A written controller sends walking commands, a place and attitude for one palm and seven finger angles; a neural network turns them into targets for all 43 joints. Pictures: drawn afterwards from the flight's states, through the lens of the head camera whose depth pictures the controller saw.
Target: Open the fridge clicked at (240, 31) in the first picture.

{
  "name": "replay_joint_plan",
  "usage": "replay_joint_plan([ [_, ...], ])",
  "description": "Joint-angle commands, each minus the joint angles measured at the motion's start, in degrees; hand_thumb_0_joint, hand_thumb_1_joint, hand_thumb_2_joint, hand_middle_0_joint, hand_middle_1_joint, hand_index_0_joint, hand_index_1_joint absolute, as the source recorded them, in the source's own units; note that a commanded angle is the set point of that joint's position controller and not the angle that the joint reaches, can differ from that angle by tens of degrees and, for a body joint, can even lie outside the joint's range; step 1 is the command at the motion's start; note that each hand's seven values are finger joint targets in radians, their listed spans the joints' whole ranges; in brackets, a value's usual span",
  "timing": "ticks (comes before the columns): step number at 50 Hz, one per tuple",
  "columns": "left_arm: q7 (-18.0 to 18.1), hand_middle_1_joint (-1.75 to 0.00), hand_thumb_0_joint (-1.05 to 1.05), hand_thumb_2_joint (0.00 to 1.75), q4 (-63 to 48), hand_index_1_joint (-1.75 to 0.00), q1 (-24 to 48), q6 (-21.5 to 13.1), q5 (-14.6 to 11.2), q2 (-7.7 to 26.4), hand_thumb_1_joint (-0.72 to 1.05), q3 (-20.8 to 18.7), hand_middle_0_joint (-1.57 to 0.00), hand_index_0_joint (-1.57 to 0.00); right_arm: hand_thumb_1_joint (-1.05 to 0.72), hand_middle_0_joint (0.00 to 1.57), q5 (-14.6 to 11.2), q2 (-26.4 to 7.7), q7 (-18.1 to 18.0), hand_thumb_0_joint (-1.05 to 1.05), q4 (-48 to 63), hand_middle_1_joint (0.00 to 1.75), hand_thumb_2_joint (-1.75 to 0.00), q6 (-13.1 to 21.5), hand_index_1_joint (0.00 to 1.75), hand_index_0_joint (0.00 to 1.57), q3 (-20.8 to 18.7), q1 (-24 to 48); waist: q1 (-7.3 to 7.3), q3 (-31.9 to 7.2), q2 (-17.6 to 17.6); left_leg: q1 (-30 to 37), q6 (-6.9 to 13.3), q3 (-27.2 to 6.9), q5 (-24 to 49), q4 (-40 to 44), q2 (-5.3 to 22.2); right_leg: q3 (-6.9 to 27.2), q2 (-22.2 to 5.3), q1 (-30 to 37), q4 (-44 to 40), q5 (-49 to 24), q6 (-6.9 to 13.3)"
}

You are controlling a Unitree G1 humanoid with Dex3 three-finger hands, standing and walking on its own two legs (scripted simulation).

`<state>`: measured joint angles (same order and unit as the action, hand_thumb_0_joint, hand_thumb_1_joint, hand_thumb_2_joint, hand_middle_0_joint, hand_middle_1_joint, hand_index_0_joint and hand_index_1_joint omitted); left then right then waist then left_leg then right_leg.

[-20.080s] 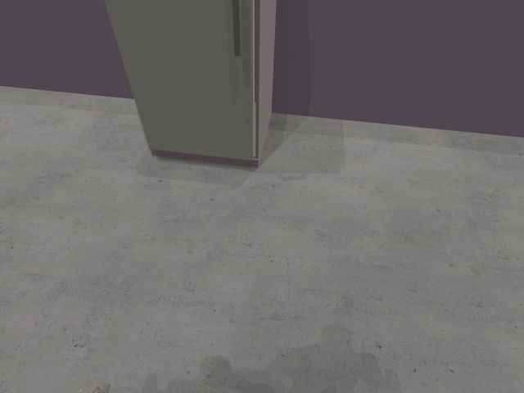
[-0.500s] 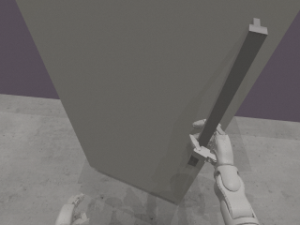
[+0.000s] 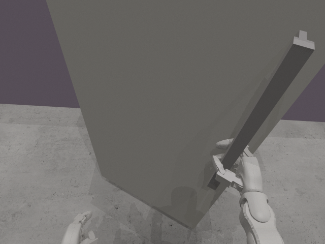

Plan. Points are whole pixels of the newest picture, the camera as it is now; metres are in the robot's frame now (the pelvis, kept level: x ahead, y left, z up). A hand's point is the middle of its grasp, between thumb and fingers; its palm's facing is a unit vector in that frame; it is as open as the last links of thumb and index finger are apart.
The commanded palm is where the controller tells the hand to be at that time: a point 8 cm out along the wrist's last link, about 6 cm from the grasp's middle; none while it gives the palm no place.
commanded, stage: walk backward, drawing the door open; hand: right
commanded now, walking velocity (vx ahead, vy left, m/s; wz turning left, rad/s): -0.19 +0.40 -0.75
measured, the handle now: (242, 134) +0.33 -0.13 +0.15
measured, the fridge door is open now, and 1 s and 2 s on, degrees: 28 63 79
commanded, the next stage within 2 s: stop walking and hold the door back in 1.26 s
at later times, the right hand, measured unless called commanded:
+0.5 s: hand (180, 215) +0.18 -0.01 +0.06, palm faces +0.38 +0.90 -0.21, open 6.7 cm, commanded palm +0.13 -0.04 +0.07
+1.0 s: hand out of the picture +0.08 +0.15 +0.06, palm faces +0.86 +0.41 -0.30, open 6.4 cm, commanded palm +0.01 +0.16 +0.07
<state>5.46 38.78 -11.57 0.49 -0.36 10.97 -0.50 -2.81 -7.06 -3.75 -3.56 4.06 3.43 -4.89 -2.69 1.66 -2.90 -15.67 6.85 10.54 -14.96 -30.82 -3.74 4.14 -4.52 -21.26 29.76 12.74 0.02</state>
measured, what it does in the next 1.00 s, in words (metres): steps to the left, turning right: right foot, then left foot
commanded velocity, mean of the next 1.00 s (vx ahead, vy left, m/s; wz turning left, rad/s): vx -0.21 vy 0.36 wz -0.75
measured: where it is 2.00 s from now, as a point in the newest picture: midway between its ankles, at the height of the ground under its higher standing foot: outside the picture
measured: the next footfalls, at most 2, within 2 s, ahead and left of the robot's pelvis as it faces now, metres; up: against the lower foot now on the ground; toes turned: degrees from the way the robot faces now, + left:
right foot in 0.34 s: +0.00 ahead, -0.05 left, +0.00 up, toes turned -22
left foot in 0.52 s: +0.09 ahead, +0.38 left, +0.00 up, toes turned -28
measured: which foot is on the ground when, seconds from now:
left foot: down 0.00-0.30, up 0.32-0.50, down 0.52-0.66, up 0.68-0.86, down 0.88-1.00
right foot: down 0.00-0.14, up 0.16-0.32, down 0.34-0.52, up 0.54-0.66, down 0.68-0.88, up 0.90-1.00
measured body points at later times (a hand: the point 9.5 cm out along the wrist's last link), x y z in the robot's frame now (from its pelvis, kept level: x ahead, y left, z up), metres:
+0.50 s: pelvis -0.03 +0.22 -0.01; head +0.03 +0.21 +0.43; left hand +0.19 +0.36 -0.13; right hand +0.15 -0.06 +0.08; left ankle +0.05 +0.38 -0.72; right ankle -0.04 -0.03 -0.72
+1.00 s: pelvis +0.06 +0.47 +0.00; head +0.12 +0.46 +0.44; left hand +0.34 +0.50 -0.13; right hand +0.03 +0.14 +0.08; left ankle +0.16 +0.49 -0.73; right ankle -0.07 +0.37 -0.62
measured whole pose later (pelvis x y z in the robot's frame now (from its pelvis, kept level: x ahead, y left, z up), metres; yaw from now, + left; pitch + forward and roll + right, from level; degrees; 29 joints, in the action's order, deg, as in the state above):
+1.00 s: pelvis +0.06 +0.47 +0.00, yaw -51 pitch -2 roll -3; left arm 6.3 40.2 -10.1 -6.6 1.6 12.2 -2.4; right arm -1.6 -10.3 -4.3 6.0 5.2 -8.1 -14.6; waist 0.0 7.4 -2.7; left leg -19.8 3.4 6.3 -17.0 -38.5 3.4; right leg 1.1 -1.8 -32.3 74.2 30.7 -3.8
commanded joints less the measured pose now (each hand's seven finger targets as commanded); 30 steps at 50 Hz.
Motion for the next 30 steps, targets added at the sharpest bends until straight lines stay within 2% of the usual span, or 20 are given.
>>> replay_joint_plan([
  [1, 1.15, -0.30, 0.00, 0.90, -6.02, -0.30, 4.16, -6.21, 0.44, 4.78, 0.90, -2.61, -0.20, -0.20, -0.90, 0.45, 2.00, -4.69, 1.51, 0.00, 16.43, 1.40, -0.90, 3.19, 1.40, 0.45, 0.75, 11.97, -4.03, -8.42, 1.10, -10.67, -17.41, -2.29, 7.55, 0.06, 1.83, 0.64, 0.23, 14.76, -6.81, 0.66, 2.55],
  [2, 1.19, -0.30, 0.00, 0.90, -7.07, -0.30, 4.79, -6.32, 1.47, 6.15, 0.90, -3.12, -0.20, -0.20, -0.90, 0.45, 1.57, -4.20, 1.91, 0.00, 16.77, 1.40, -0.90, 3.33, 1.40, 0.45, -0.12, 9.90, -3.82, -8.33, -10.39, -8.82, -18.69, -4.68, -0.41, -16.50, -2.35, 16.72, -8.37, 9.37, -18.91, 3.82, 8.17],
  [3, 0.80, -0.30, 0.00, 0.90, -9.56, -0.30, 8.76, -5.55, 3.31, 7.19, 0.90, -3.69, -0.20, -0.20, -0.90, 0.45, 1.36, -4.03, 2.07, 0.00, 16.72, 1.40, -0.90, 3.40, 1.40, 0.45, -1.99, 6.58, -0.86, -8.30, -16.58, -1.39, -12.53, -17.46, -15.74, -26.23, 2.04, 33.78, -16.80, -4.46, -22.95, 13.59, 11.48],
  [5, 0.56, -0.30, 0.00, 0.90, -10.69, -0.30, 14.58, -4.13, 3.55, 6.28, 0.90, -3.29, -0.20, -0.20, -0.90, 0.45, 1.83, -6.22, 1.80, 0.00, 16.70, 1.40, -0.90, 3.38, 1.40, 0.45, -5.79, -0.33, 3.60, -3.84, -10.08, 16.64, -5.57, -22.10, -18.52, -8.78, 4.05, 18.33, -11.36, -25.83, -13.67, 18.89, 6.10],
  [7, 0.84, -0.30, 0.00, 0.90, -8.57, -0.30, 10.47, -5.83, 1.44, 2.08, 0.90, -2.87, -0.20, -0.20, -0.90, 0.45, 2.63, -9.30, 0.66, 0.00, 20.12, 1.40, -0.90, 3.39, 1.40, 0.45, -6.47, 4.36, 2.31, -7.04, 24.44, -4.02, -1.59, -22.76, -29.46, 24.74, 17.62, -8.74, 8.98, -10.02, 30.83, 18.30, -3.25],
  [8, 1.27, -0.30, 0.00, 0.90, -8.31, -0.30, 10.30, -6.13, 1.81, 2.77, 0.90, -3.09, -0.20, -0.20, -0.90, 0.45, 4.47, -8.28, 0.55, 0.00, 21.52, 1.40, -0.90, 2.76, 1.40, 0.45, -4.18, 10.43, 2.17, -6.39, 20.56, -11.74, -1.50, -25.07, -33.46, 27.09, 22.41, -7.86, 7.44, -8.79, 49.01, 16.75, -3.62],
  [9, 1.43, -0.30, 0.00, 0.90, -6.36, -0.30, 8.02, -6.71, 2.50, 2.68, 0.90, -2.84, -0.20, -0.20, -0.90, 0.45, 4.91, -8.01, 0.67, 0.00, 17.04, 1.40, -0.90, 2.74, 1.40, 0.45, -3.68, 11.88, 0.15, -2.45, 12.75, -14.91, -3.33, -17.67, -29.01, 25.08, 20.50, -7.43, 4.68, -7.77, 51.81, 14.14, -3.28],
  [11, 1.56, -0.30, 0.00, 0.90, -4.56, -0.30, 6.38, -8.23, 2.97, 2.45, 0.90, -2.46, -0.20, -0.20, -0.90, 0.45, 5.11, -6.34, 2.44, 0.00, 15.66, 1.40, -0.90, 5.15, 1.40, 0.45, -1.93, 12.37, -0.96, 0.15, 6.16, -11.21, -11.69, -2.70, -7.90, 19.66, 11.21, -13.06, 4.15, -3.36, 40.71, 11.34, -3.89],
  [12, 1.98, -0.30, 0.00, 0.90, -3.98, -0.30, 5.03, -9.66, 2.05, 2.28, 0.90, -2.81, -0.20, -0.20, -0.90, 0.45, 5.59, -5.35, 2.82, 0.00, 16.77, 1.40, -0.90, 6.69, 1.40, 0.45, -1.22, 14.01, -1.79, 0.44, 7.89, -10.03, -19.07, 2.70, 6.21, 18.26, 7.71, -17.17, 4.69, 3.98, 30.90, 14.41, -3.36],
  [13, 2.38, -0.30, 0.00, 0.90, -3.27, -0.30, 2.17, -11.40, 1.43, 1.87, 0.90, -3.21, -0.20, -0.20, -0.90, 0.45, 6.14, -4.84, 2.87, 0.00, 18.47, 1.40, -0.90, 7.89, 1.40, 0.45, -0.59, 16.00, -3.54, 0.01, 12.88, -13.55, -20.22, 6.76, 21.62, 10.67, 4.15, -15.42, 2.24, 17.03, 13.82, 18.11, -0.62],
  [14, 2.97, -0.30, 0.00, 0.90, -1.85, -0.30, -1.03, -12.94, 1.34, 3.03, 0.90, -2.70, -0.20, -0.20, -0.90, 0.45, 5.64, -2.77, 3.16, 0.00, 17.65, 1.40, -0.90, 8.29, 1.40, 0.45, 1.36, 16.13, -7.59, -2.58, 6.63, -17.02, -23.40, 9.02, 31.92, -12.16, -0.66, -11.75, 0.25, 29.89, -13.72, 9.47, 2.53],
  [15, 1.75, -0.30, 0.00, 0.90, -4.58, -0.30, 1.05, -13.31, 3.47, 5.70, 0.90, -2.10, -0.20, -0.20, -0.90, 0.45, 4.91, -1.78, 3.38, 0.00, 17.52, 1.40, -0.90, 9.89, 1.40, 0.45, 0.83, 13.22, -6.22, -6.28, -19.34, -27.93, -19.74, -2.34, -6.85, -47.79, 0.01, 11.97, -19.49, 32.77, -24.22, -13.84, 7.37],
  [16, 0.72, -0.30, 0.00, 0.90, -9.14, -0.30, 5.41, -10.94, 5.54, 9.95, 0.90, -2.84, -0.20, -0.20, -0.90, 0.45, 6.71, -3.98, 2.33, 0.00, 18.73, 1.40, -0.90, 9.81, 1.40, 0.45, 0.36, 8.33, -0.06, -7.92, -13.52, -21.73, -10.79, -19.05, -15.73, -61.03, 6.44, 36.37, -33.90, 18.81, -15.09, -25.78, 12.81],
  [17, -0.21, -0.30, 0.00, 0.90, -10.70, -0.30, 6.98, -9.25, 3.01, 12.78, 0.90, -5.05, -0.20, -0.20, -0.90, 0.45, 5.11, -9.25, 1.68, 0.00, 22.98, 1.40, -0.90, 9.66, 1.40, 0.45, -7.50, 4.69, 1.69, -11.69, 1.78, -19.38, -9.70, -26.58, -15.86, -55.25, 7.91, 28.94, -32.55, 16.77, -11.30, -24.59, 12.63],
  [19, -0.01, -0.30, 0.00, 0.90, -10.11, -0.30, 7.52, -9.92, 3.59, 9.38, 0.90, -4.20, -0.20, -0.20, -0.90, 0.45, 3.53, -5.19, 4.19, 0.00, 25.39, 1.40, -0.90, 8.76, 1.40, 0.45, -4.25, 4.24, 1.38, -3.61, -6.09, -17.21, -10.16, -23.36, -14.81, -39.55, 8.47, 26.30, -24.18, 1.11, -13.18, 9.80, 11.07],
  [20, 0.50, -0.30, 0.00, 0.90, -8.96, -0.30, 7.77, -10.13, 3.37, 8.63, 0.90, -3.48, -0.20, -0.20, -0.90, 0.45, 3.42, -4.88, 3.77, 0.00, 25.35, 1.40, -0.90, 8.16, 1.40, 0.45, -4.52, 4.85, 2.15, -2.12, -5.21, -7.78, -9.91, -19.03, -11.61, -28.14, 7.64, 18.37, -19.16, -5.23, -12.65, 14.72, 8.12],
  [23, 0.37, -0.30, 0.00, 0.90, -9.69, -0.30, 5.31, -11.95, 1.01, 6.48, 0.90, -3.13, -0.20, -0.20, -0.90, 0.45, 3.18, -3.63, 2.53, 0.00, 28.57, 1.40, -0.90, 6.81, 1.40, 0.45, -2.63, 9.26, 1.53, -11.49, -8.37, 10.28, -10.20, -1.73, -8.62, 0.84, 0.10, 0.18, -3.51, -4.34, -5.29, 20.42, 0.37],
  [25, 0.18, -0.30, 0.00, 0.90, -8.75, -0.30, 2.14, -11.68, 0.20, 2.52, 0.90, -3.12, -0.20, -0.20, -0.90, 0.45, 3.13, -7.53, 1.99, 0.00, 32.66, 1.40, -0.90, 6.43, 1.40, 0.45, -4.22, 13.18, -1.06, -14.23, 2.10, 1.36, -6.74, -5.82, -7.05, 13.04, 7.32, -9.74, 6.16, 5.69, 12.23, 12.42, -3.34],
  [28, 1.63, -0.30, 0.00, 0.90, -8.69, -0.30, 5.14, -12.81, 0.55, 4.33, 0.90, -4.63, -0.20, -0.20, -0.90, 0.45, 3.00, -11.77, 1.29, 0.00, 27.44, 1.40, -0.90, 5.10, 1.40, 0.45, -9.63, 6.42, 2.11, -12.75, 21.18, 0.13, 3.74, -19.51, 11.99, 8.64, 20.24, -7.31, 5.27, -3.80, 36.89, 18.38, -2.76],
  [30, 2.44, -0.30, 0.00, 0.90, -8.51, -0.30, 5.47, -13.33, 1.44, 2.48, 0.90, -2.29, -0.20, -0.20, -0.90, 0.45, 3.33, -8.11, 2.24, 0.00, 27.62, 1.40, -0.90, 6.25, 1.40, 0.45, -6.72, 8.80, 0.28, -7.48, 16.30, 0.86, 3.40, -9.01, 23.43, -0.15, 18.05, -7.38, 1.63, -2.25, 25.71, 18.47, -1.86],
])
